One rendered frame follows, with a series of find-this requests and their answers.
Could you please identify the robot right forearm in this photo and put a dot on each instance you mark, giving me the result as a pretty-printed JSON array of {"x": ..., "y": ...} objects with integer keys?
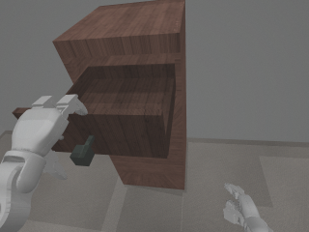
[{"x": 255, "y": 224}]

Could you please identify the robot left hand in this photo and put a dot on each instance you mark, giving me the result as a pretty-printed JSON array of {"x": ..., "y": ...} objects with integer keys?
[{"x": 39, "y": 128}]

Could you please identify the handle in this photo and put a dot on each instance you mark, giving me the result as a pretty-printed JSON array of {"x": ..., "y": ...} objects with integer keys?
[{"x": 82, "y": 155}]

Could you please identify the cabinet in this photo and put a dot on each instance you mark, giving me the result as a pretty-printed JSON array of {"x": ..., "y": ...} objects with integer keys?
[{"x": 138, "y": 33}]

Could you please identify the robot left forearm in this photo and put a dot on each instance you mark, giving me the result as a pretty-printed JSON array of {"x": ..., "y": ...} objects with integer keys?
[{"x": 20, "y": 173}]

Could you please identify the drawer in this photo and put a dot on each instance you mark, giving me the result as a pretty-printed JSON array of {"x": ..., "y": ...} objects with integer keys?
[{"x": 130, "y": 110}]

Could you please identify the robot right hand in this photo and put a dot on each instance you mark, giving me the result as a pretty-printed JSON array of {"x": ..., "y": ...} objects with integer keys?
[{"x": 235, "y": 212}]

